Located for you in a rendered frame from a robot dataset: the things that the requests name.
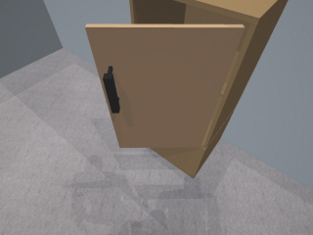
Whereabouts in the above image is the handle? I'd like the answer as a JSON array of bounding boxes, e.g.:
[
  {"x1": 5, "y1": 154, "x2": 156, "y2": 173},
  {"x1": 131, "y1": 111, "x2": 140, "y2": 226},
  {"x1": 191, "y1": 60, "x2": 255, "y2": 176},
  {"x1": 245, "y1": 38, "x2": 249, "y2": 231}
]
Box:
[{"x1": 103, "y1": 66, "x2": 120, "y2": 114}]

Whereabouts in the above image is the cupboard door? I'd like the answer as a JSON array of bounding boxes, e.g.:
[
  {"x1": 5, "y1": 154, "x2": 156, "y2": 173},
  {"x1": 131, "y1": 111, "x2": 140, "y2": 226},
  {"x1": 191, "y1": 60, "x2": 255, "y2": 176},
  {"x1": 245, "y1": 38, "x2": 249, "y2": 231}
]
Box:
[{"x1": 85, "y1": 23, "x2": 245, "y2": 148}]

